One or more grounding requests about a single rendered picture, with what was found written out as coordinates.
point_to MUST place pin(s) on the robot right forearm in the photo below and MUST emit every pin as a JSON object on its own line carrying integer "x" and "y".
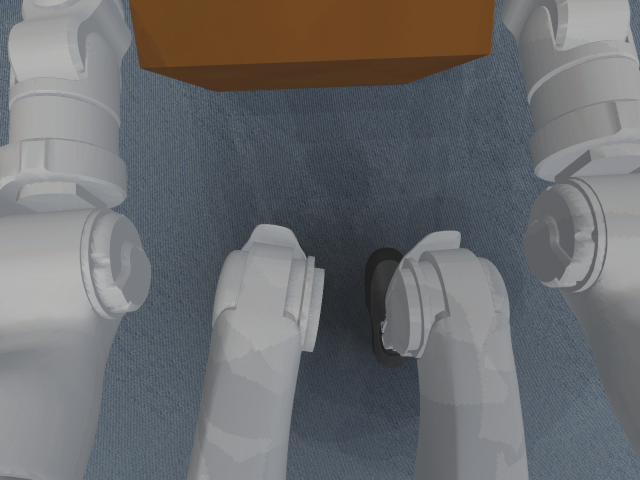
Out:
{"x": 582, "y": 80}

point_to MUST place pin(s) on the robot left thigh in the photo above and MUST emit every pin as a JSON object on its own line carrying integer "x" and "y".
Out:
{"x": 244, "y": 419}

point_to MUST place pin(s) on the robot right upper arm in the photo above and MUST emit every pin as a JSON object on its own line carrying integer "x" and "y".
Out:
{"x": 583, "y": 237}

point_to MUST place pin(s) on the robot left upper arm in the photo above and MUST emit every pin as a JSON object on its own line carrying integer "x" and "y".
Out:
{"x": 66, "y": 280}

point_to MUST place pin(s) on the robot left forearm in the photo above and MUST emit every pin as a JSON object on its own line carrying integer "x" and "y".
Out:
{"x": 64, "y": 102}

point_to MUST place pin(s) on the carton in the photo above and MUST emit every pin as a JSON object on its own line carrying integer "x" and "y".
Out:
{"x": 245, "y": 45}

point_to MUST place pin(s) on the right robot shin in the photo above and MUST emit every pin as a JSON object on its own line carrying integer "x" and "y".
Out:
{"x": 441, "y": 240}

